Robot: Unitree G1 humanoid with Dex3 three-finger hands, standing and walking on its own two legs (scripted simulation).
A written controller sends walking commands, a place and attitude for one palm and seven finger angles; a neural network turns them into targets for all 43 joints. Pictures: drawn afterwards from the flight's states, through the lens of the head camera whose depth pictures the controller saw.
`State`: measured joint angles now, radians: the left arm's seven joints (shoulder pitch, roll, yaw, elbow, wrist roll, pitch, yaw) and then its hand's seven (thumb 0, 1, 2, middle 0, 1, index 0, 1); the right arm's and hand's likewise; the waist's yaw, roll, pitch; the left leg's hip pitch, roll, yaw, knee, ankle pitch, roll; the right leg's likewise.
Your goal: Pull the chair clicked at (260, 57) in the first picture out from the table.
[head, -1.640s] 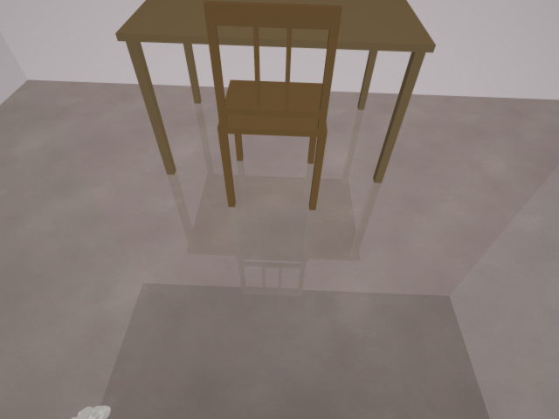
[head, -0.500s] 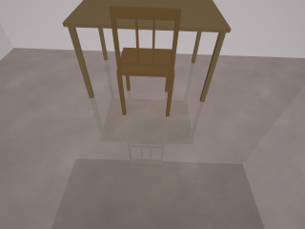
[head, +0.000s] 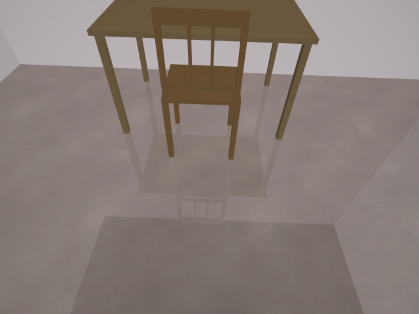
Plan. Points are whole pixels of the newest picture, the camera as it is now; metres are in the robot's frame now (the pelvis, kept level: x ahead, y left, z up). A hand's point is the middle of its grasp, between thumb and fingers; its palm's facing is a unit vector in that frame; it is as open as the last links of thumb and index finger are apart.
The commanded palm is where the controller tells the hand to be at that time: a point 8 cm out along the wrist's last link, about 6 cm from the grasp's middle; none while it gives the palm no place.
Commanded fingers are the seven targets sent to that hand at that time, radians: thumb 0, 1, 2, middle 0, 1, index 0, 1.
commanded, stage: walk to a spot facing it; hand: left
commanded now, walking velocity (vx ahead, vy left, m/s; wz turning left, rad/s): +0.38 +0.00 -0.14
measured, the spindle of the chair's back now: (189, 57) +1.20 +0.16 -0.08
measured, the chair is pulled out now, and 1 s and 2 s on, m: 0.00 0.00 0.00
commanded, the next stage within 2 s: turn to face it in 1.08 s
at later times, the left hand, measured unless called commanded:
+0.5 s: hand out of the picture +0.06 +0.16 -0.20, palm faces +0.02 -0.98 -0.18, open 7.3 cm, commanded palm none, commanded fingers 0.00 0.90 0.90 -0.20 -0.30 -0.20 -0.30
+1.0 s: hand (140, 225) +0.38 +0.22 -0.18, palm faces -0.09 -0.98 -0.19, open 7.3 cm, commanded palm none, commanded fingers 0.00 0.90 0.90 -0.20 -0.30 -0.20 -0.30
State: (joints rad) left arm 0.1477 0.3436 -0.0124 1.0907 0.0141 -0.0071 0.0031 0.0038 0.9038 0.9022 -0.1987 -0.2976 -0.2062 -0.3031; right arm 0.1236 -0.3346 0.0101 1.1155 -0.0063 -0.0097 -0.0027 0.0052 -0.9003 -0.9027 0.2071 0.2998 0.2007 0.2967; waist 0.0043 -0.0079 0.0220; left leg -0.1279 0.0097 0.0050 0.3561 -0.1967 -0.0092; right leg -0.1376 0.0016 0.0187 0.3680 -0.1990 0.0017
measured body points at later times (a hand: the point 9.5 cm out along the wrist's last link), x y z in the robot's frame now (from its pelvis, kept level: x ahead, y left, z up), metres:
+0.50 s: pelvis +0.10 -0.01 -0.03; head +0.11 -0.01 +0.42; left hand +0.07 +0.21 -0.18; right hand +0.03 -0.23 -0.19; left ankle +0.01 +0.11 -0.70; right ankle +0.00 -0.11 -0.75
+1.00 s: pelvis +0.31 +0.04 -0.01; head +0.31 +0.05 +0.44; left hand +0.38 +0.27 -0.17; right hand +0.31 -0.20 -0.16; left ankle +0.35 +0.11 -0.75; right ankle +0.31 -0.09 -0.67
